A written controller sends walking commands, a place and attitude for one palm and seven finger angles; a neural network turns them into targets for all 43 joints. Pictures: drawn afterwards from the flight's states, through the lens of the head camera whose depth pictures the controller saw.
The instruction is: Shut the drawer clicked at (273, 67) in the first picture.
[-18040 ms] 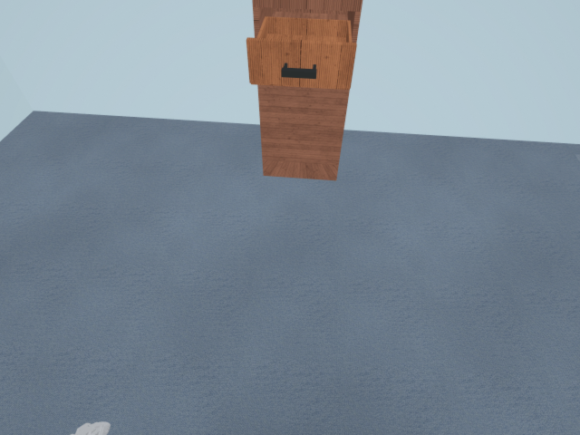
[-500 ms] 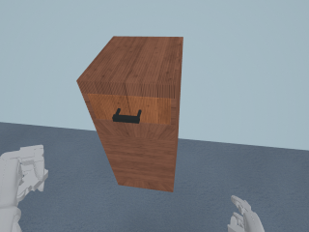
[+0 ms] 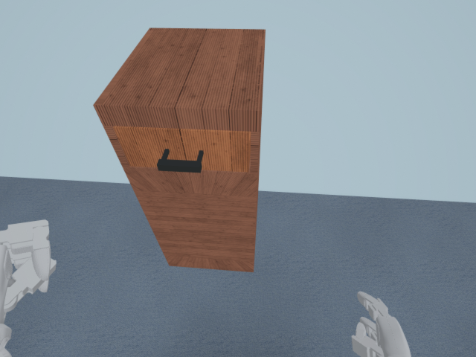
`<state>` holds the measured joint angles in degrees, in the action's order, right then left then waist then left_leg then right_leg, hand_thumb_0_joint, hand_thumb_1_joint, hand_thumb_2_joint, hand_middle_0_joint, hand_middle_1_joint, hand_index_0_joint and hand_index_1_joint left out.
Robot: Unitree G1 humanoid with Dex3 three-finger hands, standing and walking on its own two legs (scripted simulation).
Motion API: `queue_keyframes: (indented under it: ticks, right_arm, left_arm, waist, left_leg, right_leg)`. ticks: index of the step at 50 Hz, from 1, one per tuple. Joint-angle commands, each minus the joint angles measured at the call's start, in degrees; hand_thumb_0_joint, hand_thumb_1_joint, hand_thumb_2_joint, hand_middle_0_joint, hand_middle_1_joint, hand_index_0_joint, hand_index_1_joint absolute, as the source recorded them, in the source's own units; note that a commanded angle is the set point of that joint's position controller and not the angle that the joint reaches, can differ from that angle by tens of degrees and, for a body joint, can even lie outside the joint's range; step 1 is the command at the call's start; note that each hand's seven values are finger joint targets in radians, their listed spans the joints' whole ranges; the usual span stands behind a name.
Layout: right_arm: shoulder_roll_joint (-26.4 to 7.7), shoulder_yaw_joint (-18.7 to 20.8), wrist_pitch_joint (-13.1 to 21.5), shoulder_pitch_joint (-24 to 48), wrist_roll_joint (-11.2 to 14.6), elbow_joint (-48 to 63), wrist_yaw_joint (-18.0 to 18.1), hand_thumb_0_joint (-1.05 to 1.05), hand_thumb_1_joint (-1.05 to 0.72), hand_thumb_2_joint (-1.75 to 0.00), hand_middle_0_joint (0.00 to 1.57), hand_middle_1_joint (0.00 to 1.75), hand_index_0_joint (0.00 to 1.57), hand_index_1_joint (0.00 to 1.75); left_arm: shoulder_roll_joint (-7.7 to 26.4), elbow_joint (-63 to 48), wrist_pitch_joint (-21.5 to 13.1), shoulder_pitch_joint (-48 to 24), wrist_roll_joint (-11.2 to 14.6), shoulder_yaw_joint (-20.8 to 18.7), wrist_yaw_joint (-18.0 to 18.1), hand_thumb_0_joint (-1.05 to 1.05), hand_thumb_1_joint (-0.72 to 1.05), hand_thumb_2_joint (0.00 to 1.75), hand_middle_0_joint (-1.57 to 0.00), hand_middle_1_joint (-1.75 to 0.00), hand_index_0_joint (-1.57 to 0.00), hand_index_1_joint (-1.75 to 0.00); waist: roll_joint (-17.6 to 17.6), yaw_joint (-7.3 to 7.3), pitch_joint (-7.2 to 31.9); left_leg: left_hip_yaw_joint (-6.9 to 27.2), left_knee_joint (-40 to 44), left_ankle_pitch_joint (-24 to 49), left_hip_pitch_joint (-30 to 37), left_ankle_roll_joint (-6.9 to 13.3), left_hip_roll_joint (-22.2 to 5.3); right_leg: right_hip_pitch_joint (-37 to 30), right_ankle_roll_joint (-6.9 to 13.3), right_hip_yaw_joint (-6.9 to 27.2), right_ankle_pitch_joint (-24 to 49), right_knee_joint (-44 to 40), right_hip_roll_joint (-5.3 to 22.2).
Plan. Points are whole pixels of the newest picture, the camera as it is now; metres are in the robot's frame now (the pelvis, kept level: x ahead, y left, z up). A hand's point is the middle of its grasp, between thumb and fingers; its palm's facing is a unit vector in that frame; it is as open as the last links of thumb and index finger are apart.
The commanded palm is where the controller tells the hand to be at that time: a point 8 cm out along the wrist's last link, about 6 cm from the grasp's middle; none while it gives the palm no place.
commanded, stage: step back with the hand held close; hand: left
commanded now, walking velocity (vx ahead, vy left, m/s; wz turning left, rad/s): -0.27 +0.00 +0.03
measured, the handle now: (181, 159) +0.57 +0.19 -0.04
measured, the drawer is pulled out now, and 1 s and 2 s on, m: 0.00 0.00 0.00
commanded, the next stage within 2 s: stop stepping back and stand still in 1.16 s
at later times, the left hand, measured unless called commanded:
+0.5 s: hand (7, 327) +0.12 +0.25 +0.15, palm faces +0.37 -0.80 -0.47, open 3.2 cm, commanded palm +0.06 +0.30 +0.17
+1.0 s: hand out of the picture +0.06 +0.22 +0.16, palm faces +0.21 -0.82 -0.53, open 3.2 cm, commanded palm -0.01 +0.28 +0.17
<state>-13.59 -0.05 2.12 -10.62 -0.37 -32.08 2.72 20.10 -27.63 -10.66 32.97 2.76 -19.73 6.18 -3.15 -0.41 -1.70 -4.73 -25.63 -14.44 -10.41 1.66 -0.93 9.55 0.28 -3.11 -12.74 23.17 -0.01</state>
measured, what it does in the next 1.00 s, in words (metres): walks backwards: right foot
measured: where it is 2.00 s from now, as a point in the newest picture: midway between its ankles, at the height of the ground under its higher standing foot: outside the picture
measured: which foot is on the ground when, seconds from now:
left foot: down 0.00-0.96, up 0.98-1.00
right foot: down 0.00-0.60, up 0.62-0.72, down 0.74-1.00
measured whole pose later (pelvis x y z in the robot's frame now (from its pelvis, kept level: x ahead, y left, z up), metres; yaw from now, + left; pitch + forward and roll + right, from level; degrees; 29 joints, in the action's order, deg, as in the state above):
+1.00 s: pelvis -0.14 +0.00 -0.01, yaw +0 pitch +2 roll -3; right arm -11.0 0.1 2.7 -5.7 0.0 -31.5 1.9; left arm 27.2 -38.4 -16.2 38.1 3.2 -22.2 5.7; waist -1.4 0.3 -3.7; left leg -0.6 -31.9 -7.5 -29.0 1.5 -1.6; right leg 13.5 2.0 1.6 -17.8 28.9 -6.1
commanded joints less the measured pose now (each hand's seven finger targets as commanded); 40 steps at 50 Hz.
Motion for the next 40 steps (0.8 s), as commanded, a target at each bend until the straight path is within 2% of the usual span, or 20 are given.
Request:
queue_keyframes:
  ticks: [1,4,8,11,13,17,19,22,24,25,27,28,30,31,32,33,36,37,38,40]
  right_arm:
    - [-5.71,3.15,1.26,5.65,0.58,10.36,0.89,0.0,-0.9,-0.9,0.2,0.3,0.2,0.3]
    - [-5.67,3.32,1.01,5.73,0.64,11.12,1.36,0.0,-0.9,-0.9,0.2,0.3,0.2,0.3]
    - [-5.78,3.53,1.3,5.52,0.42,11.12,1.75,0.0,-0.9,-0.9,0.2,0.3,0.2,0.3]
    - [-6.14,3.58,2.03,4.92,0.57,11.1,1.64,0.0,-0.9,-0.9,0.2,0.3,0.2,0.3]
    - [-6.39,3.61,2.86,5.06,0.52,11.19,1.84,0.0,-0.9,-0.9,0.2,0.3,0.2,0.3]
    - [-6.25,3.52,4.01,4.06,0.75,11.1,1.79,0.0,-0.9,-0.9,0.2,0.3,0.2,0.3]
    - [-5.92,3.52,4.34,4.09,0.6,11.08,2.0,0.0,-0.9,-0.9,0.2,0.3,0.2,0.3]
    - [-5.72,3.64,4.52,3.18,0.18,10.11,1.69,0.0,-0.9,-0.9,0.2,0.3,0.2,0.3]
    - [-5.45,3.56,4.37,3.27,0.25,9.35,1.76,0.0,-0.9,-0.9,0.2,0.3,0.2,0.3]
    - [-5.47,3.48,4.39,3.19,0.15,9.05,1.74,0.0,-0.9,-0.9,0.2,0.3,0.2,0.3]
    - [-5.9,3.28,4.37,3.58,0.12,8.96,1.98,0.0,-0.9,-0.9,0.2,0.3,0.2,0.3]
    - [-6.26,3.19,4.57,4.46,-0.02,9.48,2.35,0.0,-0.9,-0.9,0.2,0.3,0.2,0.3]
    - [-6.95,3.27,4.95,5.32,-0.08,10.11,2.59,0.0,-0.9,-0.9,0.2,0.3,0.2,0.3]
    - [-6.27,3.42,5.13,5.22,-0.2,10.36,2.66,0.0,-0.9,-0.9,0.2,0.3,0.2,0.3]
    - [-5.91,3.69,5.6,4.81,-0.26,10.32,2.6,0.0,-0.9,-0.9,0.2,0.3,0.2,0.3]
    - [-6.01,4.01,6.06,5.01,-0.39,10.46,2.48,0.0,-0.9,-0.9,0.2,0.3,0.2,0.3]
    - [-6.35,3.75,6.93,4.33,-0.97,8.58,2.06,0.0,-0.9,-0.9,0.2,0.3,0.2,0.3]
    - [-6.57,3.62,7.14,3.68,-1.21,7.34,1.84,0.0,-0.9,-0.9,0.2,0.3,0.2,0.3]
    - [-6.53,3.72,7.46,2.89,-1.37,6.58,1.52,0.0,-0.9,-0.9,0.2,0.3,0.2,0.3]
    - [-6.34,3.65,7.25,2.51,-1.32,4.64,0.88,0.0,-0.9,-0.9,0.2,0.3,0.2,0.3]
  left_arm:
    - [10.51,-13.85,-3.6,3.84,0.45,-7.7,1.22,0.0,0.9,0.9,-1.4,-1.6,-1.4,-1.6]
    - [11.9,-16.52,-3.94,5.01,0.38,-8.9,1.77,0.0,0.9,0.9,-1.4,-1.6,-1.4,-1.6]
    - [11.39,-16.29,-3.89,4.98,0.39,-8.75,1.97,0.0,0.9,0.9,-1.4,-1.6,-1.4,-1.6]
    - [10.14,-16.39,-4.19,3.98,-0.03,-7.66,2.08,0.0,0.9,0.9,-1.4,-1.6,-1.4,-1.6]
    - [10.65,-17.18,-4.62,2.87,-0.39,-8.23,2.29,0.0,0.9,0.9,-1.4,-1.6,-1.4,-1.6]
    - [10.13,-17.11,-5.32,2.43,-0.88,-8.33,2.7,0.0,0.9,0.9,-1.4,-1.6,-1.4,-1.6]
    - [10.62,-17.66,-5.62,1.9,-0.93,-8.64,2.8,0.0,0.9,0.9,-1.4,-1.6,-1.4,-1.6]
    - [10.59,-18.19,-6.2,1.53,-0.62,-8.03,3.18,0.0,0.9,0.9,-1.4,-1.6,-1.4,-1.6]
    - [10.42,-18.02,-6.36,1.45,-0.28,-7.42,3.59,0.0,0.9,0.9,-1.4,-1.6,-1.4,-1.6]
    - [10.33,-18.76,-6.57,1.2,-0.26,-7.09,3.79,0.0,0.9,0.9,-1.4,-1.6,-1.4,-1.6]
    - [10.74,-19.3,-6.87,1.56,-0.37,-7.48,4.14,0.0,0.9,0.9,-1.4,-1.6,-1.4,-1.6]
    - [11.37,-20.58,-6.98,1.45,-0.47,-7.97,4.1,0.0,0.9,0.9,-1.4,-1.6,-1.4,-1.6]
    - [10.93,-19.2,-7.32,2.6,-1.74,-9.55,3.95,0.0,0.9,0.9,-1.4,-1.6,-1.4,-1.6]
    - [11.39,-20.12,-7.5,1.92,-2.17,-9.87,3.71,0.0,0.9,0.9,-1.4,-1.6,-1.4,-1.6]
    - [12.04,-20.48,-7.74,2.34,-2.09,-10.43,3.61,0.0,0.9,0.9,-1.4,-1.6,-1.4,-1.6]
    - [12.46,-19.72,-7.85,3.57,-2.05,-11.3,3.5,0.0,0.9,0.9,-1.4,-1.6,-1.4,-1.6]
    - [11.14,-19.43,-8.94,6.0,-0.92,-9.93,2.62,0.0,0.9,0.9,-1.4,-1.6,-1.4,-1.6]
    - [11.24,-19.5,-9.36,5.5,-0.64,-9.53,2.3,0.0,0.9,0.9,-1.4,-1.6,-1.4,-1.6]
    - [11.43,-20.9,-9.78,5.34,-0.51,-9.21,2.21,0.0,0.9,0.9,-1.4,-1.6,-1.4,-1.6]
    - [12.39,-21.37,-10.58,4.16,-0.07,-8.98,1.7,0.0,0.9,0.9,-1.4,-1.6,-1.4,-1.6]
  waist:
    - [2.21,-0.37,10.51]
    - [-0.94,-0.76,11.55]
    - [-1.04,-0.71,9.59]
    - [-2.41,-0.2,7.14]
    - [-2.48,-0.18,6.13]
    - [0.33,0.5,4.94]
    - [2.94,0.63,4.66]
    - [6.44,1.29,4.61]
    - [6.74,1.59,4.7]
    - [5.88,1.68,5.14]
    - [2.73,1.62,4.9]
    - [-1.33,1.42,4.55]
    - [-10.7,0.55,4.73]
    - [-10.13,0.17,5.22]
    - [-6.39,0.2,6.51]
    - [-5.3,0.1,7.31]
    - [-5.63,0.38,6.34]
    - [-5.53,0.46,6.94]
    - [-6.06,0.54,9.6]
    - [-5.24,-0.12,16.4]
  left_leg:
    - [5.66,1.9,20.93,-0.47,0.95,-3.77]
    - [6.59,2.38,22.28,-1.88,0.96,-4.4]
    - [7.67,3.76,18.55,-6.07,1.28,-5.3]
    - [8.83,6.35,7.36,-12.71,2.16,-6.75]
    - [10.11,8.3,-1.72,-18.2,2.9,-7.08]
    - [10.49,7.59,-12.25,-23.66,3.37,-6.67]
    - [9.5,5.14,-13.0,-22.79,2.85,-5.05]
    - [7.7,-1.97,-11.22,-15.32,1.28,-1.89]
    - [6.94,-6.55,-8.55,-9.63,0.29,-0.55]
    - [7.1,-6.92,-7.92,-7.88,0.11,-0.51]
    - [9.81,-1.16,-9.34,-9.57,0.6,-2.15]
    - [13.05,5.55,-12.12,-14.16,1.45,-4.65]
    - [22.3,18.71,-26.11,-30.22,5.0,-12.59]
    - [23.12,18.14,-23.3,-30.33,5.7,-13.99]
    - [22.27,15.36,-16.86,-27.22,6.1,-13.89]
    - [21.62,13.86,-13.28,-25.95,6.15,-13.33]
    - [19.42,10.96,-2.19,-19.65,6.14,-12.14]
    - [18.92,9.64,4.79,-15.4,5.87,-11.6]
    - [17.4,6.51,17.59,-8.08,5.22,-10.97]
    - [13.95,1.27,39.69,6.6,3.99,-10.41]
  right_leg:
    - [-4.61,-0.1,4.39,22.66,1.41,4.1]
    - [-4.5,-0.29,3.92,21.66,3.79,3.31]
    - [-3.73,-0.54,3.89,17.62,5.71,2.3]
    - [-4.7,-0.59,4.07,11.38,8.33,1.73]
    - [-6.9,-0.69,4.41,9.76,9.77,1.19]
    - [-7.08,-0.55,6.12,6.99,9.7,1.76]
    - [-4.74,-0.25,7.9,4.94,6.45,2.75]
    - [5.22,1.87,11.84,-4.03,-2.0,6.25]
    - [11.8,3.18,12.7,-8.04,-5.12,8.25]
    - [13.42,3.34,11.88,-8.71,-5.11,8.48]
    - [12.03,1.91,8.52,-9.32,-2.49,5.6]
    - [7.57,0.47,6.12,-9.2,1.25,2.54]
    - [-7.16,-1.46,3.21,-3.17,18.79,-3.41]
    - [-7.28,-1.44,3.67,-1.03,22.17,-3.72]
    - [-5.77,-1.22,4.69,-1.64,22.03,-3.58]
    - [-5.44,-1.15,5.27,-3.11,21.2,-3.89]
    - [-2.31,-0.57,5.49,-5.24,13.12,-3.59]
    - [-0.55,-0.43,5.38,-4.55,10.07,-3.67]
    - [1.61,-0.31,5.49,0.12,6.88,-3.05]
    - [6.19,-0.71,5.73,3.48,5.01,-2.63]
